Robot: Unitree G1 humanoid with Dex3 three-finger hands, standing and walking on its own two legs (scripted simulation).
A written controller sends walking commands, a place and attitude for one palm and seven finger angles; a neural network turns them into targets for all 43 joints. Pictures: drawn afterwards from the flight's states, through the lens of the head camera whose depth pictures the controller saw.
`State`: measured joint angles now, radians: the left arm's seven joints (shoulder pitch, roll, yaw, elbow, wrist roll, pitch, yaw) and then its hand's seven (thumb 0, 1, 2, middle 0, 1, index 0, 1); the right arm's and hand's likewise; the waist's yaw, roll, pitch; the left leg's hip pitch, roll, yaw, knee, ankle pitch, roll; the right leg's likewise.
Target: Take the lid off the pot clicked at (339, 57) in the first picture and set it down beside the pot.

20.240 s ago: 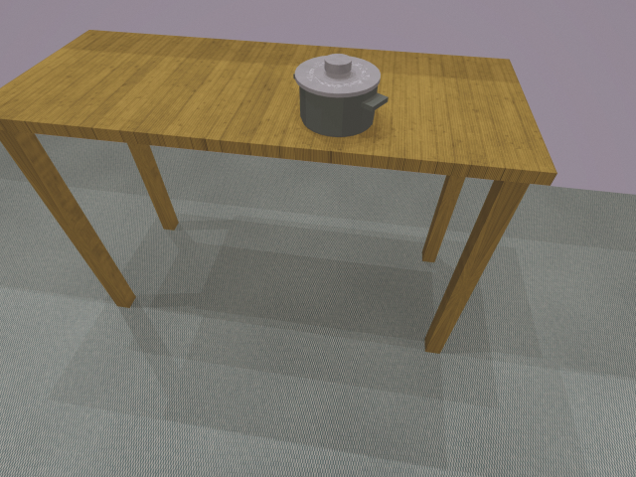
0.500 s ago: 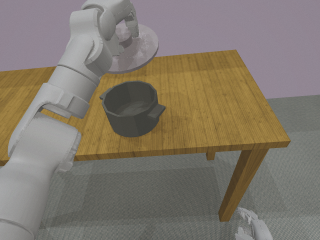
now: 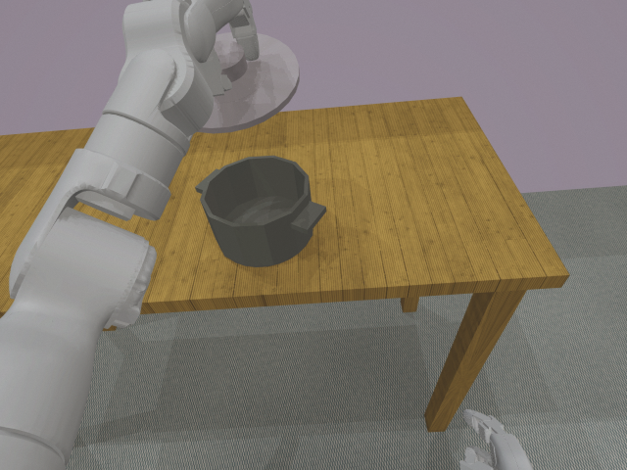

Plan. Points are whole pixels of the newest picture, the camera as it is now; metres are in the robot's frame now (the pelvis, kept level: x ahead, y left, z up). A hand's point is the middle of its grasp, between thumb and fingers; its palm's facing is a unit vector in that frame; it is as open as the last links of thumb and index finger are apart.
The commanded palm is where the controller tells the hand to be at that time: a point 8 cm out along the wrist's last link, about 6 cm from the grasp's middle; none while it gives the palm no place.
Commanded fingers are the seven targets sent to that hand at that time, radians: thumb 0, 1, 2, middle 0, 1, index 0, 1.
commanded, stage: move the lid sideways beside the pot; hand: left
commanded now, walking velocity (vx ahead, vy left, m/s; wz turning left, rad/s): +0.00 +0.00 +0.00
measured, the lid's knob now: (222, 61) +0.49 +0.10 +0.30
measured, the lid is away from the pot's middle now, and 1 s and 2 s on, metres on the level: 0.02 0.16 0.24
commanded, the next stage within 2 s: lower the lid onto the table in 1.90 s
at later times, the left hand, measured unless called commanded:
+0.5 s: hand (140, 78) +0.45 +0.18 +0.31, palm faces -0.06 -0.06 -1.00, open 8.1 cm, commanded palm +0.41 +0.19 +0.38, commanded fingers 0.00 0.36 1.32 -0.94 -0.75 -0.95 -0.78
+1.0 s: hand (80, 88) +0.43 +0.24 +0.31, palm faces -0.07 -0.04 -1.00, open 8.1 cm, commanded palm +0.41 +0.24 +0.38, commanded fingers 0.00 0.36 1.32 -0.94 -0.75 -0.95 -0.78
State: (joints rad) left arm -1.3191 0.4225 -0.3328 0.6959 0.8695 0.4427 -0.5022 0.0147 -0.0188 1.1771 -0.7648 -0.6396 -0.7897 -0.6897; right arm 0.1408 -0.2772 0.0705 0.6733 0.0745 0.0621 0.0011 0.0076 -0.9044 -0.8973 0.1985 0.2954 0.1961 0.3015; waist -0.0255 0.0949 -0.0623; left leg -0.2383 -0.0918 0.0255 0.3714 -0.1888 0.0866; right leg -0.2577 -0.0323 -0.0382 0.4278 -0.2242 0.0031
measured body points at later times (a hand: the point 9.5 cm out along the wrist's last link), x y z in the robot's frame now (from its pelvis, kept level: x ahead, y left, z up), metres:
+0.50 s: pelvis +0.00 +0.00 +0.00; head +0.01 -0.03 +0.45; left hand +0.45 +0.18 +0.36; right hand +0.16 -0.24 -0.11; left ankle +0.00 +0.06 -0.74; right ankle +0.00 -0.12 -0.74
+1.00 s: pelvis -0.01 +0.01 +0.00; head +0.01 -0.01 +0.45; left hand +0.43 +0.24 +0.36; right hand +0.14 -0.23 -0.12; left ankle +0.00 +0.06 -0.74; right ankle +0.00 -0.12 -0.74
